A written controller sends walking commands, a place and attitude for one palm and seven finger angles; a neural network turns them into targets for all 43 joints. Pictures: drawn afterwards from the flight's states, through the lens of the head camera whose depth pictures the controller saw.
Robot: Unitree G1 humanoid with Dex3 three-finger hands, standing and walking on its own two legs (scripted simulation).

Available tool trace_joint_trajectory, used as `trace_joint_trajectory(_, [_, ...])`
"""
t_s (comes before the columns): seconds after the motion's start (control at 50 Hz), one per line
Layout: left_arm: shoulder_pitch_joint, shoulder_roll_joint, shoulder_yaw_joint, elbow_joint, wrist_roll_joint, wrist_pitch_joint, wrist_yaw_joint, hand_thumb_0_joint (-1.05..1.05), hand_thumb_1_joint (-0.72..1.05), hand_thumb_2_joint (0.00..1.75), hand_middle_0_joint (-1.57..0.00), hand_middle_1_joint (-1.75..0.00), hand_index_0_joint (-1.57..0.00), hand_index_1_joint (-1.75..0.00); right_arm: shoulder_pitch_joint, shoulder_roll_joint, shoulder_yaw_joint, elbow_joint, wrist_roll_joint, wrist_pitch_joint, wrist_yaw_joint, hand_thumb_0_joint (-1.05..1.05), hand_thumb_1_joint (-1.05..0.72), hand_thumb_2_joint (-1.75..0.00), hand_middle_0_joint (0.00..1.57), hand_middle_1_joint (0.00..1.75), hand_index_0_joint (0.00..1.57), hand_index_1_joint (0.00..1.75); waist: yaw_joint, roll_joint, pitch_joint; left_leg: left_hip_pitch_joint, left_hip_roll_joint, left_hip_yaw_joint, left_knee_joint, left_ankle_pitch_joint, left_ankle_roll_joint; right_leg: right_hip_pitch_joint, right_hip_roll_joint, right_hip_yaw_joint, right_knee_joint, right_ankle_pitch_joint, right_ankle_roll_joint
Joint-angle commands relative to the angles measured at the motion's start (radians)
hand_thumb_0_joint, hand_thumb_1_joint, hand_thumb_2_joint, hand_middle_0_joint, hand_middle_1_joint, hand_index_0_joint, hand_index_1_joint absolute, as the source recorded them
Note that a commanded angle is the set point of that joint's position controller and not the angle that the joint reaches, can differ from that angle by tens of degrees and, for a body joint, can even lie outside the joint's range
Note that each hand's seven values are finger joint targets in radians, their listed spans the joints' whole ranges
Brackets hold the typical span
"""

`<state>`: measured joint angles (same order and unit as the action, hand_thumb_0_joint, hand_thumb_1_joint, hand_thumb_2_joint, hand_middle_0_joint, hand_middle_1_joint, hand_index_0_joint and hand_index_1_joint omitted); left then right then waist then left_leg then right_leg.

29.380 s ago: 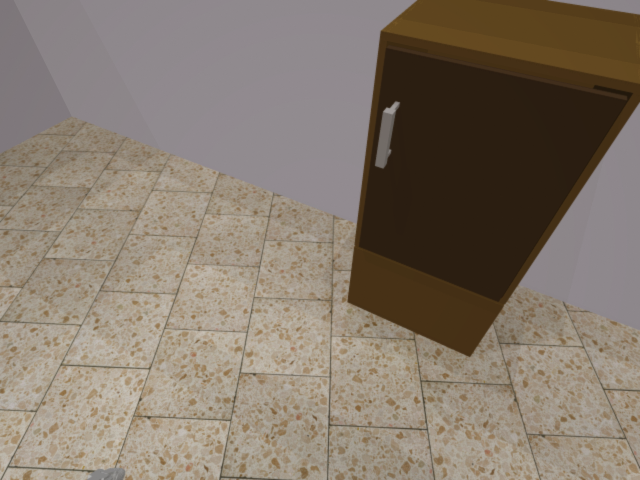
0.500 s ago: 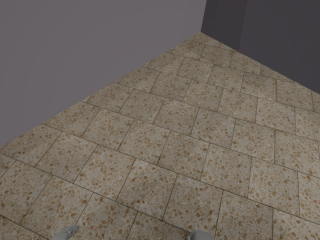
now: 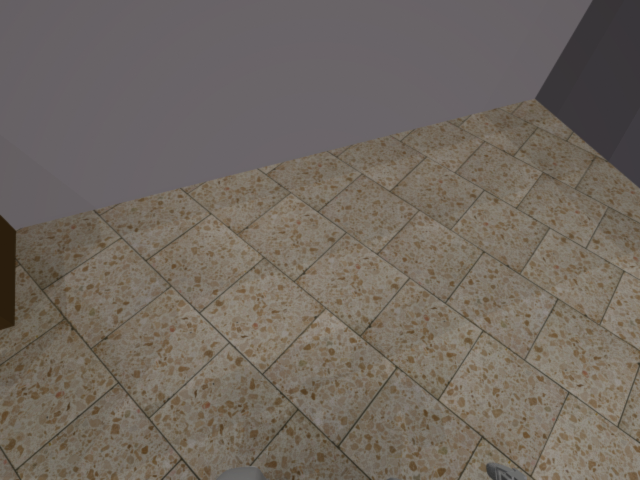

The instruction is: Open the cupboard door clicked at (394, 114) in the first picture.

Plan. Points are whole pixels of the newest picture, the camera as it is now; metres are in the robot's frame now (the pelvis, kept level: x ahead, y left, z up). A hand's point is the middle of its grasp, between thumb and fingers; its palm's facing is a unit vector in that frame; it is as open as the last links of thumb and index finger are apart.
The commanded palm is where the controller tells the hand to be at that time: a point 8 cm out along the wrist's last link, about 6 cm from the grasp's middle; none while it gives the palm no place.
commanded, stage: turn to face it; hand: left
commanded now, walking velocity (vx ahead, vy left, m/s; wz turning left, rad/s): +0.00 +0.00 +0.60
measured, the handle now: out of the picture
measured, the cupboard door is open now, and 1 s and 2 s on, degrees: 41 41 41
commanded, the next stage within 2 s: take the last steps up to it in 1.92 s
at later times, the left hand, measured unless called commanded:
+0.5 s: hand out of the picture +0.05 +0.15 -0.13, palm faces +0.28 -0.92 -0.28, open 7.4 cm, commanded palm none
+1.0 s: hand out of the picture -0.01 +0.19 -0.14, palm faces +0.58 -0.77 -0.28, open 7.4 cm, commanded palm none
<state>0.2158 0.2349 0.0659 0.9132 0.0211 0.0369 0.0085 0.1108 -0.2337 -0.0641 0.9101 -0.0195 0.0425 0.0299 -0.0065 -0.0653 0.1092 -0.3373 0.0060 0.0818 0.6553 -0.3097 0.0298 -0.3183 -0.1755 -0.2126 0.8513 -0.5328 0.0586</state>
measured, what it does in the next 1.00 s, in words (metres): steps on the spot, turning left: right foot, then left foot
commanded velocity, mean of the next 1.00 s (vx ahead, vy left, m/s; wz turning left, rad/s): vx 0.00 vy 0.00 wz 0.60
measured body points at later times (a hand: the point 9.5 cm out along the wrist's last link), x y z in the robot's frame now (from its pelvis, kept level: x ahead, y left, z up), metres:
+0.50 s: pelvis +0.02 -0.06 +0.02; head +0.08 -0.07 +0.47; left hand +0.03 +0.20 -0.11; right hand +0.17 -0.29 -0.14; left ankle -0.05 +0.08 -0.63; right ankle +0.03 -0.15 -0.72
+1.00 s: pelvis +0.03 -0.05 +0.02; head +0.08 -0.02 +0.46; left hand -0.04 +0.23 -0.12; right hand +0.25 -0.20 -0.13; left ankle -0.03 +0.06 -0.72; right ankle +0.11 -0.17 -0.67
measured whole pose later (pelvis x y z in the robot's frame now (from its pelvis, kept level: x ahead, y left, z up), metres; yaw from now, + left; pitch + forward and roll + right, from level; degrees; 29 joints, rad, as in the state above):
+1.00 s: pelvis +0.03 -0.05 +0.02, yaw +35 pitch +1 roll +0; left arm 0.15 0.25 0.08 0.89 0.02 0.05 0.01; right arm 0.15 -0.22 -0.05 0.92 -0.03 0.04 0.00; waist 0.00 0.00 0.09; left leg -0.28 -0.02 -0.05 0.52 -0.26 0.00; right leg -0.44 -0.08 -0.02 0.92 -0.45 0.09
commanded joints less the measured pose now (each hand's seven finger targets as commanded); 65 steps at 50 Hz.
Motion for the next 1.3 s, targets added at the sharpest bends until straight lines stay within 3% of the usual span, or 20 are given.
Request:
trace_joint_trajectory(0.0, [-0.127,0.088,0.02,-0.133,-0.004,-0.016,0.014,0.0,0.9,0.9,-0.2,-0.3,-0.2,-0.3,0.167,-0.233,-0.063,-0.031,-0.005,-0.021,-0.044,0.0,-0.9,-0.9,0.2,0.3,0.2,0.3,-0.082,0.318,-0.195,0.265,0.338,-0.422,-0.272,0.528,0.178,-0.321,0.037,0.209,0.352,-0.026,0.024])
trace_joint_trajectory(0.08, [-0.053,0.085,0.026,-0.082,-0.005,-0.008,-0.001,0.0,0.9,0.9,-0.2,-0.3,-0.2,-0.3,0.058,-0.193,-0.042,-0.06,-0.005,-0.03,-0.044,0.0,-0.9,-0.9,0.2,0.3,0.2,0.3,-0.011,0.207,-0.148,0.18,0.224,-0.286,-0.289,0.465,0.123,-0.231,0.072,0.202,0.254,0.102,0.029])
trace_joint_trajectory(0.18, [-0.069,0.073,0.019,-0.102,-0.008,-0.009,0.001,0.0,0.9,0.9,-0.2,-0.3,-0.2,-0.3,0.052,-0.206,-0.052,-0.062,-0.01,-0.019,-0.038,0.0,-0.9,-0.9,0.2,0.3,0.2,0.3,-0.018,0.209,-0.14,0.121,0.204,-0.346,-0.281,0.365,0.129,-0.105,0.124,0.175,0.006,0.08,0.023])
trace_joint_trajectory(0.26, [0.048,0.091,0.026,-0.084,-0.011,-0.027,0.006,0.0,0.9,0.9,-0.2,-0.3,-0.2,-0.3,-0.014,-0.197,-0.058,-0.086,-0.001,-0.007,-0.034,0.0,-0.9,-0.9,0.2,0.3,0.2,0.3,0.042,0.211,-0.155,-0.037,0.14,-0.368,-0.185,0.271,0.076,0.169,0.162,0.147,-0.326,0.259,0.006])
trace_joint_trajectory(0.28, [0.089,0.139,0.038,-0.079,-0.003,-0.039,0.014,0.0,0.9,0.9,-0.2,-0.3,-0.2,-0.3,-0.012,-0.154,-0.054,-0.094,0.007,-0.008,-0.029,0.0,-0.9,-0.9,0.2,0.3,0.2,0.3,0.065,0.071,-0.173,-0.142,0.068,-0.315,-0.075,0.136,0.023,0.294,0.057,0.247,-0.482,0.274,-0.019])
trace_joint_trajectory(0.3, [0.111,0.239,0.056,-0.083,0.013,-0.048,0.024,0.0,0.9,0.9,-0.2,-0.3,-0.2,-0.3,-0.007,-0.087,-0.044,-0.117,0.013,-0.009,-0.022,0.0,-0.9,-0.9,0.2,0.3,0.2,0.3,0.077,-0.231,-0.166,-0.303,-0.086,-0.128,0.181,-0.202,-0.063,0.357,-0.229,0.553,-0.585,0.328,-0.127])
trace_joint_trajectory(0.32, [0.085,0.231,0.043,-0.089,0.004,-0.047,0.027,0.0,0.9,0.9,-0.2,-0.3,-0.2,-0.3,-0.024,-0.123,-0.051,-0.111,0.001,-0.005,-0.021,0.0,-0.9,-0.9,0.2,0.3,0.2,0.3,0.069,-0.213,-0.142,-0.288,-0.05,-0.152,0.428,-0.308,-0.062,0.228,-0.335,0.585,-0.592,0.414,-0.21])
trace_joint_trajectory(0.38, [-0.054,0.127,0.016,-0.114,-0.002,-0.051,0.029,0.0,0.9,0.9,-0.2,-0.3,-0.2,-0.3,0.003,-0.097,-0.047,-0.058,-0.001,0.014,-0.006,0.0,-0.9,-0.9,0.2,0.3,0.2,0.3,-0.014,-0.123,-0.085,-0.269,0.013,-0.143,0.628,-0.119,-0.083,0.143,-0.167,0.311,-0.518,0.569,-0.178])
trace_joint_trajectory(0.58, [0.086,0.172,0.041,-0.058,0.007,-0.05,0.026,0.0,0.9,0.9,-0.2,-0.3,-0.2,-0.3,-0.087,-0.037,-0.013,-0.067,0.01,0.006,0.004,0.0,-0.9,-0.9,0.2,0.3,0.2,0.3,0.058,-0.133,-0.135,-0.132,0.004,0.01,0.149,-0.15,-0.082,0.309,-0.198,0.121,-0.409,0.887,-0.168])
trace_joint_trajectory(0.66, [0.059,0.188,0.053,-0.052,0.0,-0.046,0.017,0.0,0.9,0.9,-0.2,-0.3,-0.2,-0.3,0.003,-0.073,-0.02,-0.054,0.006,-0.009,-0.002,0.0,-0.9,-0.9,0.2,0.3,0.2,0.3,0.001,-0.099,-0.175,0.093,-0.013,0.044,-0.135,0.017,-0.053,0.219,-0.196,0.041,-0.248,0.829,-0.106])
trace_joint_trajectory(0.68, [0.045,0.174,0.05,-0.065,-0.008,-0.042,0.011,0.0,0.9,0.9,-0.2,-0.3,-0.2,-0.3,0.074,-0.126,-0.036,-0.038,0.001,-0.016,-0.004,0.0,-0.9,-0.9,0.2,0.3,0.2,0.3,-0.045,0.017,-0.217,0.281,0.049,-0.035,-0.219,0.216,-0.014,0.074,-0.159,0.005,-0.089,0.7,-0.054])
trace_joint_trajectory(0.7, [0.011,0.101,0.033,-0.107,-0.014,-0.038,0.001,0.0,0.9,0.9,-0.2,-0.3,-0.2,-0.3,0.149,-0.246,-0.068,-0.032,-0.007,-0.021,-0.01,0.0,-0.9,-0.9,0.2,0.3,0.2,0.3,-0.089,0.34,-0.25,0.446,0.335,-0.42,-0.251,0.589,0.124,-0.223,0.003,-0.012,0.161,0.043,0.022])
trace_joint_trajectory(0.72, [-0.068,0.091,0.018,-0.15,-0.004,-0.026,0.01,0.0,0.9,0.9,-0.2,-0.3,-0.2,-0.3,0.215,-0.284,-0.072,-0.008,-0.002,-0.011,-0.018,0.0,-0.9,-0.9,0.2,0.3,0.2,0.3,-0.112,0.316,-0.227,0.381,0.43,-0.48,-0.263,0.723,0.217,-0.28,0.038,0.113,0.264,-0.155,0.013])
trace_joint_trajectory(0.84, [-0.031,0.088,0.027,-0.078,-0.004,-0.007,0.0,0.0,0.9,0.9,-0.2,-0.3,-0.2,-0.3,0.038,-0.188,-0.039,-0.058,-0.005,-0.03,-0.046,0.0,-0.9,-0.9,0.2,0.3,0.2,0.3,-0.003,0.207,-0.159,0.201,0.227,-0.284,-0.282,0.523,0.132,-0.226,0.064,0.205,0.262,0.095,0.03])
trace_joint_trajectory(1.02, [0.048,0.087,0.024,-0.084,-0.012,-0.027,0.005,0.0,0.9,0.9,-0.2,-0.3,-0.2,-0.3,-0.02,-0.194,-0.056,-0.077,-0.003,-0.01,-0.035,0.0,-0.9,-0.9,0.2,0.3,0.2,0.3,0.045,0.215,-0.158,-0.005,0.149,-0.357,-0.183,0.334,0.085,0.145,0.161,0.143,-0.292,0.241,0.013])
trace_joint_trajectory(1.04, [0.094,0.125,0.034,-0.076,-0.007,-0.038,0.011,0.0,0.9,0.9,-0.2,-0.3,-0.2,-0.3,-0.021,-0.162,-0.052,-0.083,0.005,-0.011,-0.032,0.0,-0.9,-0.9,0.2,0.3,0.2,0.3,0.069,0.108,-0.17,-0.107,0.088,-0.324,-0.089,0.195,0.036,0.282,0.092,0.206,-0.45,0.305,-0.001])
trace_joint_trajectory(1.06, [0.122,0.225,0.054,-0.074,0.011,-0.048,0.023,0.0,0.9,0.9,-0.2,-0.3,-0.2,-0.3,0.001,-0.087,-0.042,-0.102,0.014,-0.012,-0.025,0.0,-0.9,-0.9,0.2,0.3,0.2,0.3,0.076,-0.199,-0.177,-0.293,-0.067,-0.15,0.16,-0.145,-0.052,0.386,-0.199,0.51,-0.562,0.365,-0.096])
trace_joint_trajectory(1.08, [0.107,0.253,0.042,-0.085,0.005,-0.044,0.022,0.0,0.9,0.9,-0.2,-0.3,-0.2,-0.3,-0.021,-0.107,-0.046,-0.111,0.004,-0.01,-0.021,0.0,-0.9,-0.9,0.2,0.3,0.2,0.3,0.08,-0.226,-0.152,-0.281,-0.067,-0.137,0.409,-0.33,-0.061,0.255,-0.337,0.567,-0.572,0.474,-0.193])
trace_joint_trajectory(1.16, [-0.047,0.114,0.011,-0.117,-0.005,-0.052,0.027,0.0,0.9,0.9,-0.2,-0.3,-0.2,-0.3,0.02,-0.084,-0.042,-0.039,0.0,0.016,-0.004,0.0,-0.9,-0.9,0.2,0.3,0.2,0.3,-0.017,-0.131,-0.094,-0.267,0.017,-0.131,0.634,-0.085,-0.091,0.166,-0.15,0.248,-0.507,0.638,-0.146])
trace_joint_trajectory(1.28, [0.062,0.141,0.025,-0.076,0.0,-0.055,0.029,0.0,0.9,0.9,-0.2,-0.3,-0.2,-0.3,-0.055,-0.048,-0.021,-0.04,0.006,0.018,0.002,0.0,-0.9,-0.9,0.2,0.3,0.2,0.3,0.035,-0.091,-0.119,-0.21,0.022,-0.036,0.343,-0.122,-0.102,0.288,-0.176,0.13,-0.461,0.818,-0.157])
